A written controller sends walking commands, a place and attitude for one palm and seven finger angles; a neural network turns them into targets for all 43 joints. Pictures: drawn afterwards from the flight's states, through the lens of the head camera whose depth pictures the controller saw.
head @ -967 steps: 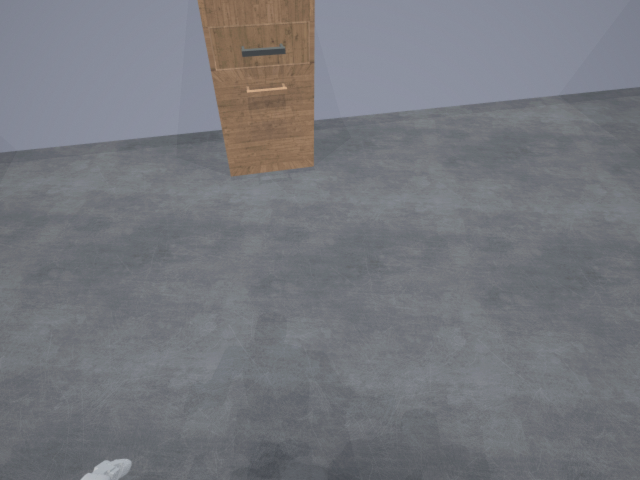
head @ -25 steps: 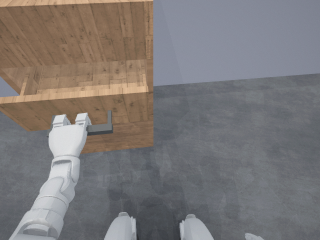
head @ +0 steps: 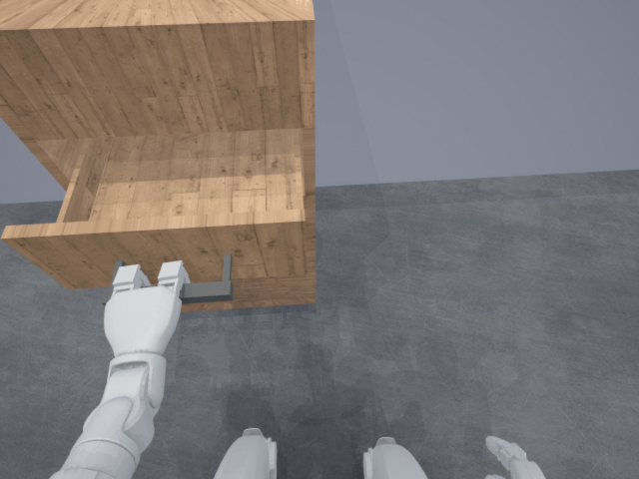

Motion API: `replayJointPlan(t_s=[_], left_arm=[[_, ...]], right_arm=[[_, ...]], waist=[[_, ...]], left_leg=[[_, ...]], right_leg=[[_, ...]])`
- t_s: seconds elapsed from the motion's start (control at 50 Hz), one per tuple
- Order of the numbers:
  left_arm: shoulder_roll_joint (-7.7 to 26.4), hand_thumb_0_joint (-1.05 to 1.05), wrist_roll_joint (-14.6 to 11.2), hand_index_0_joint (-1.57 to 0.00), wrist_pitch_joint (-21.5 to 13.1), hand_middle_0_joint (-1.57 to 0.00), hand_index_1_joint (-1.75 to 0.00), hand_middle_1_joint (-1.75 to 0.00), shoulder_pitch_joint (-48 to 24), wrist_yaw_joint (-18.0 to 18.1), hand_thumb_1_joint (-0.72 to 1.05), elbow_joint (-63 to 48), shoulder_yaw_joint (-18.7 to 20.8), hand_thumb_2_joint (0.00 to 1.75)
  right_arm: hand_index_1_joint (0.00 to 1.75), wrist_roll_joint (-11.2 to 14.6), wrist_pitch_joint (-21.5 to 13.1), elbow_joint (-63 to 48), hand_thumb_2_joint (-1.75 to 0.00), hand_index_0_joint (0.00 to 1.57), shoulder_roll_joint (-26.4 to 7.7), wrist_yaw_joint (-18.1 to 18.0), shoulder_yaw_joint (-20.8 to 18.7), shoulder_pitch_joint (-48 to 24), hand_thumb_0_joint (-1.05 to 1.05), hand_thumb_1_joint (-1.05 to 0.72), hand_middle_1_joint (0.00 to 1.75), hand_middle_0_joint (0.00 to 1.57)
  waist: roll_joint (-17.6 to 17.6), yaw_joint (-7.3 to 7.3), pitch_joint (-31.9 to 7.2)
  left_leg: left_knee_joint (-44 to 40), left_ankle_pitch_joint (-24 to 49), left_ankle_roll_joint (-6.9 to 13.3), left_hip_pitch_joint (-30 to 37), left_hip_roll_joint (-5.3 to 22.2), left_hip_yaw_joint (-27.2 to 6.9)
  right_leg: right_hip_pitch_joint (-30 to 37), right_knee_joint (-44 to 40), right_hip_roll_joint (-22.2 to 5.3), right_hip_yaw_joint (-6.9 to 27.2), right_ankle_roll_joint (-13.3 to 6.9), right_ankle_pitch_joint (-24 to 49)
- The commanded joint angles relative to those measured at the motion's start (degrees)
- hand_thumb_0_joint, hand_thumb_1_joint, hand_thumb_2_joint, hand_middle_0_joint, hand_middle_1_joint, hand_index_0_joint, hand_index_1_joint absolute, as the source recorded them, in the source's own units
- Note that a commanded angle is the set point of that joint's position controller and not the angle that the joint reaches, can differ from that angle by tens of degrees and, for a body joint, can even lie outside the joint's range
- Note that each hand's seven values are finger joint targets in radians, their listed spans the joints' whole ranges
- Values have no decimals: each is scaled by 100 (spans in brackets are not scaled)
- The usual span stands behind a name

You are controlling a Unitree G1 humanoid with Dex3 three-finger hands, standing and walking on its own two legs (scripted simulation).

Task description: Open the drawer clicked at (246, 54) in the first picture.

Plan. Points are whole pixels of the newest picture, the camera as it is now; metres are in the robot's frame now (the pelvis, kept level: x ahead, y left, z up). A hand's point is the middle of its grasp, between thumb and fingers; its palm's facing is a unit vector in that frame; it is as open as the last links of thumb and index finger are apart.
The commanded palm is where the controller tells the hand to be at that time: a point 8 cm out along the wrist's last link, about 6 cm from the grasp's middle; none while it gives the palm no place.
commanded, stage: pull the drawer open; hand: left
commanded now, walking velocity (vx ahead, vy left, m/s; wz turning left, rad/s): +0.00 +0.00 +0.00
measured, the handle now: (171, 280) +0.38 +0.22 -0.05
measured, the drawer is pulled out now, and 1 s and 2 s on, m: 0.17 0.27 0.30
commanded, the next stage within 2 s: open the thumb to release the handle in 1.70 s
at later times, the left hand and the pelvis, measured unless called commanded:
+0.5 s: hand (156, 362) +0.27 +0.23 -0.07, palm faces -0.03 -0.04 -1.00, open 5.7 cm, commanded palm +0.23 +0.22 -0.02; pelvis +0.01 +0.00 +0.00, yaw +0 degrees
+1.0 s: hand (150, 407) +0.22 +0.22 -0.07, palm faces -0.05 -0.06 -1.00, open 5.8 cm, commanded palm +0.18 +0.21 -0.02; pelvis +0.00 -0.01 -0.01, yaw +0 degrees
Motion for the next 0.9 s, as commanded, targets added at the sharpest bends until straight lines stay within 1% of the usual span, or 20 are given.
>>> replayJointPlan(t_s=[0.0,0.02,0.06,0.1,0.14,0.22,0.26,0.32,0.34,0.4,0.42,0.48,0.54,0.56,0.6,0.68,0.76,0.82,0.84,0.88], left_arm=[[703,0,-27,-40,-6,-40,-135,-135,158,240,90,-984,299,90],[732,0,-32,-40,-7,-40,-135,-135,255,238,90,-1001,331,90],[759,0,-11,-40,-8,-40,-135,-135,558,244,90,-1163,382,90],[611,0,-45,-40,-3,-40,-135,-135,569,239,90,-1281,226,90],[743,0,-46,-40,3,-40,-135,-135,841,251,90,-1309,407,90],[632,0,-33,-40,8,-40,-135,-135,1071,282,90,-1457,322,90],[687,0,-14,-40,-9,-40,-135,-135,1307,313,90,-1697,382,90],[570,0,-45,-40,43,-40,-135,-135,1658,327,90,-1695,308,90],[675,0,-45,-40,46,-40,-135,-135,1642,323,90,-1762,406,90],[498,0,-8,-40,56,-40,-135,-135,1710,370,90,-2062,191,90],[496,0,-11,-40,86,-40,-135,-135,1932,380,90,-1969,219,90],[591,0,-22,-40,104,-40,-135,-135,2210,396,90,-2135,342,90],[421,0,-41,-40,121,-40,-135,-135,2463,394,90,-2394,153,90],[495,0,-20,-40,122,-40,-135,-135,2563,421,90,-2435,218,90],[343,0,-15,-40,144,-40,-135,-135,2522,417,90,-2535,29,90],[426,0,-10,-40,109,-40,-135,-135,2898,439,90,-2574,163,90],[245,0,-8,-40,81,-40,-135,-135,3130,435,90,-2798,-48,90],[305,0,-19,-40,52,-40,-135,-135,3275,431,90,-2840,8,90],[405,0,-25,-40,39,-40,-135,-135,3372,439,90,-2890,141,90],[296,0,-3,-40,21,-40,-135,-135,3407,435,90,-2899,15,90]], right_arm=[[30,-29,-214,-633,-90,20,-759,-72,-238,30,0,-90,30,20],[30,-27,-222,-623,-90,20,-753,-74,-247,45,0,-90,30,20],[30,-28,-210,-679,-90,20,-743,-67,-226,-32,0,-90,30,20],[30,-25,-223,-700,-90,20,-734,-56,-219,-86,0,-90,30,20],[30,-33,-241,-730,-90,20,-753,-53,-227,-102,0,-90,30,20],[30,-41,-241,-762,-90,20,-725,-60,-223,-150,0,-90,30,20],[30,-53,-233,-810,-90,20,-725,-47,-203,-225,0,-90,30,20],[30,-47,-249,-848,-90,20,-709,-28,-211,-239,0,-90,30,20],[30,-51,-248,-853,-90,20,-730,-31,-193,-283,0,-90,30,20],[30,-66,-237,-907,-90,20,-701,-20,-184,-352,0,-90,30,20],[30,-55,-249,-909,-90,20,-694,-15,-193,-341,0,-90,30,20],[30,-60,-242,-962,-90,20,-688,-18,-180,-362,0,-90,30,20],[30,-68,-252,-1024,-90,20,-682,10,-164,-469,0,-90,30,20],[30,-68,-231,-1045,-90,20,-678,15,-138,-505,0,-90,30,20],[30,-82,-223,-1066,-90,20,-674,28,-127,-546,0,-90,30,20],[30,-86,-254,-1127,-90,20,-654,20,-129,-562,0,-90,30,20],[30,-107,-261,-1195,-90,20,-652,54,-85,-657,0,-90,30,20],[30,-115,-279,-1226,-90,20,-643,50,-85,-674,0,-90,30,20],[30,-112,-285,-1238,-90,20,-638,42,-80,-689,0,-90,30,20],[30,-119,-286,-1273,-90,20,-635,53,-69,-704,0,-90,30,20]], waist=[[-19,241,-1982],[-73,235,-1903],[-28,329,-2025],[-15,254,-1848],[-20,336,-1806],[-192,293,-1772],[-63,376,-1927],[-163,354,-1698],[-135,370,-1718],[-12,355,-1818],[-78,357,-1703],[-136,422,-1773],[3,414,-1724],[-67,438,-1724],[-30,371,-1667],[-96,433,-1599],[-60,424,-1651],[-114,427,-1499],[-101,480,-1531],[-77,448,-1468]], left_leg=[[-636,2216,223,1813,-444,107],[-627,2222,221,1794,-443,106],[-623,2359,202,1831,-449,109],[-615,2236,208,1799,-448,114],[-630,2276,202,1776,-447,86],[-577,2183,211,1720,-455,111],[-564,2357,192,1820,-451,100],[-556,2271,201,1756,-467,108],[-546,2293,195,1730,-456,77],[-535,2304,193,1842,-459,86],[-551,2303,193,1859,-454,72],[-519,2399,183,1838,-452,53],[-529,2471,182,1911,-438,46],[-527,2470,170,1925,-435,37],[-527,2360,178,1917,-428,21],[-503,2350,176,1870,-426,-1],[-467,2408,184,1918,-417,-14],[-458,2182,186,1791,-439,-17],[-449,2235,182,1763,-436,-40],[-443,2148,188,1771,-435,-40]], right_leg=[[1085,-795,254,-257,-292,2700],[1117,-798,255,-250,-299,2771],[1171,-732,249,-246,-302,2884],[1086,-781,245,-245,-292,2808],[1132,-748,260,-262,-322,2803],[1160,-736,239,-228,-292,2897],[1144,-657,235,-240,-301,2956],[1181,-705,242,-238,-303,2999],[1159,-678,246,-227,-319,3004],[1087,-652,229,-238,-303,2918],[1093,-675,247,-254,-314,2908],[1166,-609,247,-234,-322,3047],[1134,-631,243,-238,-328,3063],[1069,-591,243,-248,-318,2971],[967,-607,243,-262,-312,2832],[994,-562,252,-263,-329,2838],[889,-520,235,-282,-311,2762],[905,-530,242,-265,-327,2685],[927,-496,254,-265,-346,2704],[819,-497,247,-285,-338,2556]])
